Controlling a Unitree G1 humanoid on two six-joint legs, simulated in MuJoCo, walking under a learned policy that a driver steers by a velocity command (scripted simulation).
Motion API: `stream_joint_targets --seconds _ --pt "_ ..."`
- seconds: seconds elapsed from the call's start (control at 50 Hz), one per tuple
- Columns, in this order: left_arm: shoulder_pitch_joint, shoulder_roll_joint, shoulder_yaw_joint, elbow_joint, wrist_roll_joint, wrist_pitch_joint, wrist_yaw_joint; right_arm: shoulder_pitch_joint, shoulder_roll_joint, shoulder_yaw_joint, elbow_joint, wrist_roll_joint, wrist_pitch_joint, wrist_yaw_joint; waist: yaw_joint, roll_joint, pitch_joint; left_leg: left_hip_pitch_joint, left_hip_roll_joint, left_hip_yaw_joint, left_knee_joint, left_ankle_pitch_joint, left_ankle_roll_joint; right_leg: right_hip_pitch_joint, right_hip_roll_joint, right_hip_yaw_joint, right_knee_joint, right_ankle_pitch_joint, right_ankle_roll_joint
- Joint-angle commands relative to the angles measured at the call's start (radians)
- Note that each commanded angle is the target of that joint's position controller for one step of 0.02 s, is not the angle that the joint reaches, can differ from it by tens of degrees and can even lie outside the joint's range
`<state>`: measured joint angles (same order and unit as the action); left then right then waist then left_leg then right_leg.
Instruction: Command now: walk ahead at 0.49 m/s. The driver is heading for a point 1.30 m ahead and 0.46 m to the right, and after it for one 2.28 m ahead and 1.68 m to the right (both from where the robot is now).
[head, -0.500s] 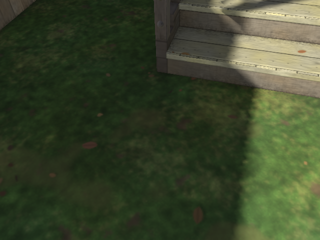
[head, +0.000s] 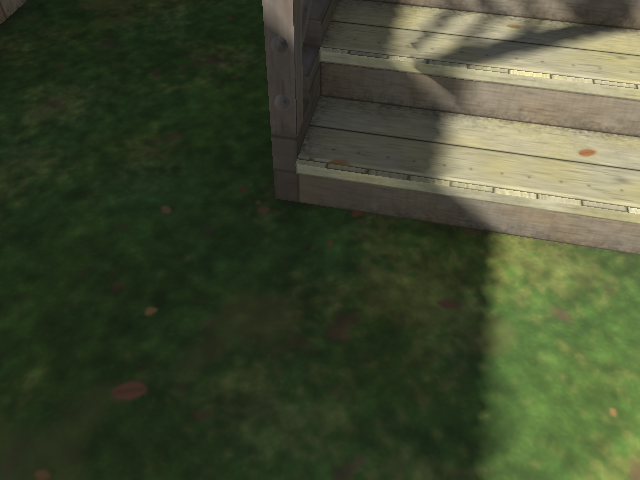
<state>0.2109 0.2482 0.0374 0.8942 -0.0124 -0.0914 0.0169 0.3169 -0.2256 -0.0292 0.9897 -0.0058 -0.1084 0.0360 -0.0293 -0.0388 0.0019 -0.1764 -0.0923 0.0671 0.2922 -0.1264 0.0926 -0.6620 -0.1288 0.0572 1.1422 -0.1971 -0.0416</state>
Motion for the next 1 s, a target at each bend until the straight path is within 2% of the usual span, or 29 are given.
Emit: stream_joint_targets --seconds 0.02,0.1,0.2,0.24,0.26,0.28,0.3,0.32,0.34,0.36,0.38,0.4,0.42,0.44,0.48,0.52,0.58,0.66,0.72,0.74,0.76,0.78,0.8,0.82,0.84,0.86,0.9,0.94,1.0 --pt "0.036 0.048 0.014 -0.042 0.013 0.003 0.007 -0.039 -0.131 -0.02 -0.054 0.001 -0.018 -0.02 0.047 0.077 0.056 -0.107 0.278 -0.208 -0.209 0.064 0.17 -0.024 -0.042 0.001 -0.135 0.159 0.028" --pt "-0.126 0.03 0.008 -0.085 0.004 -0.009 -0.006 0.042 -0.158 -0.025 -0.037 0.017 -0.005 -0.036 -0.012 0.076 0.054 -0.012 0.265 -0.163 -0.193 0.083 0.127 0.0 0.001 -0.035 -0.427 0.306 0.035" --pt "-0.251 0.041 0.003 -0.134 -0.01 -0.018 -0.036 0.116 -0.169 -0.031 -0.004 0.026 0.016 -0.039 -0.05 0.09 0.083 0.147 0.324 -0.177 -0.124 0.059 0.113 0.0 0.032 -0.043 -0.582 0.223 0.02" --pt "-0.234 0.062 0.009 -0.142 -0.01 -0.027 -0.047 0.109 -0.18 -0.037 -0.002 0.027 0.027 -0.041 -0.026 0.102 0.071 0.193 0.35 -0.192 -0.072 0.103 0.098 0.05 0.047 -0.05 -0.623 0.142 -0.008" --pt "-0.187 0.079 0.017 -0.133 -0.009 -0.031 -0.049 0.091 -0.188 -0.04 -0.005 0.027 0.032 -0.041 0.006 0.113 0.047 0.197 0.348 -0.186 -0.019 0.202 0.087 0.128 0.068 -0.069 -0.642 0.11 -0.024" --pt "-0.078 0.11 0.035 -0.102 -0.007 -0.034 -0.047 0.069 -0.182 -0.036 -0.011 0.024 0.037 -0.041 0.067 0.11 -0.015 0.184 0.309 -0.151 0.111 0.371 0.065 0.278 0.103 -0.097 -0.665 0.098 -0.047" --pt "0.116 0.173 0.064 -0.048 -0.005 -0.036 -0.04 0.061 -0.147 -0.022 -0.025 0.012 0.039 -0.041 0.144 0.077 -0.143 0.077 0.247 -0.097 0.353 0.405 0.033 0.549 0.066 -0.052 -0.644 0.123 -0.091" --pt "0.274 0.292 0.091 -0.022 0.016 -0.031 -0.035 0.14 -0.052 0.009 -0.054 -0.001 0.023 -0.035 0.147 -0.135 -0.311 -0.291 0.112 -0.019 0.762 0.078 -0.037 0.955 -0.195 0.331 -0.663 0.086 -0.224" --pt "0.308 0.252 0.081 -0.007 0.012 -0.027 -0.04 0.175 -0.027 0.019 -0.039 0.019 -0.005 -0.028 0.138 -0.267 -0.401 -0.519 0.025 -0.128 0.975 -0.421 -0.052 1.083 -0.294 0.687 -0.828 -0.035 -0.311" --pt "0.222 0.177 0.055 -0.024 0.01 -0.029 -0.04 0.096 -0.144 -0.009 -0.052 0.042 -0.023 -0.025 0.129 -0.167 -0.26 -0.603 0.088 -0.189 1.064 -0.391 -0.035 0.963 -0.265 0.576 -0.836 0.047 -0.26" --pt "0.116 0.136 0.04 -0.052 0.014 -0.027 -0.039 0.025 -0.164 -0.015 -0.072 0.047 -0.027 -0.028 0.098 -0.095 -0.165 -0.581 0.138 -0.162 1.052 -0.31 -0.032 0.808 -0.231 0.395 -0.828 0.252 -0.225" --pt "0.035 0.104 0.028 -0.065 0.017 -0.026 -0.045 -0.004 -0.149 -0.018 -0.071 0.032 -0.019 -0.036 0.061 -0.011 -0.104 -0.52 0.172 -0.138 0.992 -0.254 -0.045 0.663 -0.181 0.26 -0.844 0.453 -0.203" --pt "-0.002 0.077 0.021 -0.067 0.018 -0.027 -0.049 0.001 -0.138 -0.025 -0.068 0.02 -0.003 -0.044 0.026 -0.01 -0.075 -0.461 0.2 -0.135 0.921 -0.222 -0.053 0.577 -0.136 0.166 -0.862 0.543 -0.178" --pt "-0.007 0.062 0.016 -0.055 0.024 -0.028 -0.052 0.025 -0.111 -0.024 -0.061 0.018 0.014 -0.046 0.005 -0.027 -0.066 -0.401 0.203 -0.127 0.883 -0.194 -0.061 0.519 -0.11 0.115 -0.882 0.602 -0.168" --pt "0.012 0.078 0.017 -0.028 0.033 -0.031 -0.048 0.056 -0.072 -0.021 -0.053 0.013 0.035 -0.051 -0.021 -0.029 -0.065 -0.353 0.185 -0.108 0.815 -0.143 -0.079 0.47 -0.087 0.041 -0.896 0.765 -0.183" --pt "0.008 0.098 0.02 -0.014 0.034 -0.026 -0.032 0.006 -0.063 -0.019 -0.075 0.007 0.042 -0.055 -0.026 -0.033 -0.06 -0.355 0.182 -0.103 0.672 -0.069 -0.093 0.462 -0.073 -0.013 -0.899 0.824 -0.182" --pt "0.019 0.119 0.021 0.003 0.027 -0.01 -0.014 -0.098 -0.051 -0.012 -0.097 0.002 0.048 -0.054 0.006 -0.044 -0.074 -0.285 0.163 -0.081 0.449 0.067 -0.096 0.465 -0.043 -0.069 -0.893 0.785 -0.155" --pt "0.058 0.123 0.021 0.047 0.017 0.009 -0.009 -0.176 -0.079 -0.018 -0.11 0.003 0.057 -0.053 0.038 -0.049 -0.061 -0.244 0.147 -0.092 0.327 0.079 -0.088 0.509 -0.07 -0.023 -0.864 0.672 -0.162" --pt "0.031 0.135 0.028 0.049 -0.009 0.028 -0.006 -0.172 -0.11 -0.033 -0.11 -0.006 0.048 -0.06 0.01 -0.038 -0.044 -0.188 0.12 -0.078 0.173 0.101 -0.056 0.534 -0.054 0.049 -0.77 0.526 -0.138" --pt "0.052 0.136 0.031 0.045 -0.01 0.031 -0.004 -0.138 -0.152 -0.048 -0.098 -0.011 0.044 -0.067 0.006 -0.003 -0.062 -0.1 0.143 -0.099 0.121 0.283 -0.04 0.515 -0.014 0.063 -0.716 0.437 -0.105" --pt "0.074 0.112 0.026 0.028 0.006 0.027 -0.002 -0.102 -0.211 -0.063 -0.094 -0.018 0.044 -0.077 0.025 0.068 -0.115 0.045 0.234 -0.164 0.169 0.563 -0.006 0.432 0.054 0.035 -0.624 0.282 -0.068" --pt "0.147 0.046 0.015 0.033 0.011 0.025 0.0 -0.071 -0.242 -0.077 -0.088 -0.01 0.061 -0.089 0.048 0.219 -0.174 0.253 0.364 -0.264 0.203 0.696 0.108 0.216 0.149 -0.04 -0.482 -0.047 -0.012" --pt "0.095 0.047 0.011 0.009 0.005 0.032 0.007 -0.022 -0.2 -0.071 -0.089 -0.001 0.075 -0.094 -0.017 0.28 -0.205 0.274 0.482 -0.388 0.135 0.655 0.199 0.114 0.207 -0.086 -0.299 -0.377 0.029" --pt "0.036 0.103 0.031 -0.016 -0.008 0.047 0.01 -0.011 -0.181 -0.065 -0.099 -0.009 0.076 -0.098 -0.044 0.26 -0.209 0.248 0.521 -0.442 0.078 0.529 0.231 0.042 0.188 -0.048 -0.06 -0.515 0.047" --pt "0.027 0.119 0.043 -0.023 -0.014 0.068 0.013 -0.069 -0.18 -0.062 -0.121 -0.012 0.075 -0.102 -0.015 0.194 -0.196 0.173 0.507 -0.405 0.051 0.382 0.21 0.029 0.144 -0.011 0.048 -0.461 0.053" --pt "0.039 0.119 0.051 -0.018 -0.012 0.092 0.018 -0.153 -0.164 -0.059 -0.146 -0.006 0.074 -0.105 0.015 0.157 -0.154 0.076 0.471 -0.338 0.018 0.232 0.177 0.044 0.112 0.001 0.066 -0.389 0.065" --pt "0.06 0.088 0.054 -0.026 -0.003 0.125 0.028 -0.242 -0.15 -0.056 -0.153 -0.004 0.08 -0.106 0.053 0.173 -0.085 -0.084 0.401 -0.221 -0.039 0.036 0.126 0.121 0.094 -0.034 -0.011 -0.287 0.081" --pt "0.066 0.066 0.053 -0.041 -0.001 0.135 0.027 -0.264 -0.16 -0.061 -0.144 -0.012 0.089 -0.108 0.062 0.203 -0.067 -0.156 0.367 -0.123 -0.05 0.046 0.117 0.2 0.099 -0.08 -0.104 -0.244 0.083" --pt "0.048 0.068 0.051 -0.067 -0.004 0.126 0.004 -0.263 -0.203 -0.077 -0.136 0.017 0.082 -0.103 0.051 0.221 -0.113 -0.15 0.389 -0.101 -0.088 -0.159 0.1 0.306 0.083 -0.109 -0.311 -0.181 0.046"
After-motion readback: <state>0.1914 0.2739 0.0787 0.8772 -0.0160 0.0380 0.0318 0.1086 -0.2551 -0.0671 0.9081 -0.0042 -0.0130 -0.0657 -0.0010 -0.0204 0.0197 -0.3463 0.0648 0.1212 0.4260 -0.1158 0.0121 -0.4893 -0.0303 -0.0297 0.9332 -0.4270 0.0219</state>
